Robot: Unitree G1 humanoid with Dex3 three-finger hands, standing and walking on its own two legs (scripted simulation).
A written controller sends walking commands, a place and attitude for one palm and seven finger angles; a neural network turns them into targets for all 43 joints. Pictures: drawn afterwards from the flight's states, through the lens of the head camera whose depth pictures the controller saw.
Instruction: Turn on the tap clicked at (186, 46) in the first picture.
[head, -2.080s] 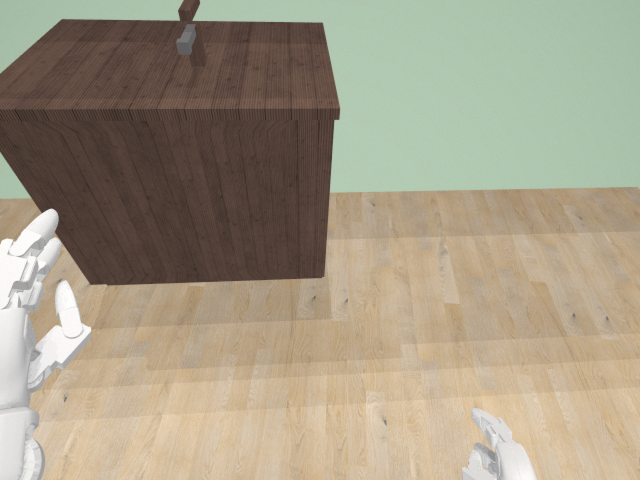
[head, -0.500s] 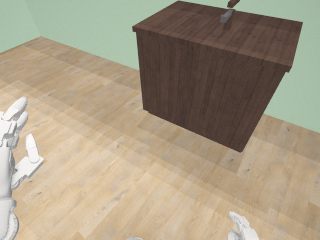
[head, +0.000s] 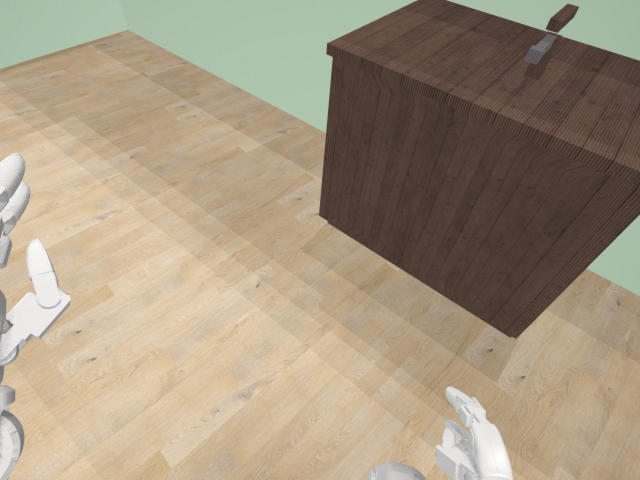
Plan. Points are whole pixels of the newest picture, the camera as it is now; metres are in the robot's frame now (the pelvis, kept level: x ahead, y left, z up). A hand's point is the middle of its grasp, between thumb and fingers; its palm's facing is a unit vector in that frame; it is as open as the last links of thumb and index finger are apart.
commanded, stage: walk to a spot facing it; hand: left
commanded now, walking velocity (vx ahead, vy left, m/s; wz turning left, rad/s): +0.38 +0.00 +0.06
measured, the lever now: (534, 54) +0.97 -0.43 +0.11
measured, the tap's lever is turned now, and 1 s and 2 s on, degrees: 0 0 0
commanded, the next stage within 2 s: turn to face it in 0.54 s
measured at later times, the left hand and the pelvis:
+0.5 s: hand (134, 200) +0.34 +0.22 +0.19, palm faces +0.47 -0.77 -0.43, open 7.4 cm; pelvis +0.15 -0.03 +0.00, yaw +6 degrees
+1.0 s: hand (202, 147) +0.46 +0.19 +0.17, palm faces +0.51 -0.77 -0.39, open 7.4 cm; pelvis +0.25 -0.07 +0.00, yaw +2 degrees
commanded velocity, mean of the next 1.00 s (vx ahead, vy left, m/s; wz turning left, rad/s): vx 0.19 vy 0.00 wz -0.08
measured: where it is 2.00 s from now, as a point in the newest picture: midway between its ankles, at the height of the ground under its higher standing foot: outside the picture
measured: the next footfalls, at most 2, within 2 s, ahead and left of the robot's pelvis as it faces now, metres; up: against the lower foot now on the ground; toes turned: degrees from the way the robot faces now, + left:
right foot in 0.20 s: +0.15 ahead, -0.14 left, +0.00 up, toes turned -9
left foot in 0.54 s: +0.28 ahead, +0.11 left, +0.00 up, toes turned +16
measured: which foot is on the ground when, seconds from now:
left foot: down 0.00-0.20, up 0.22-0.52, down 0.54-0.88, up 0.90-1.00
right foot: up 0.00-0.18, down 0.20-0.54, up 0.56-0.84, down 0.86-1.00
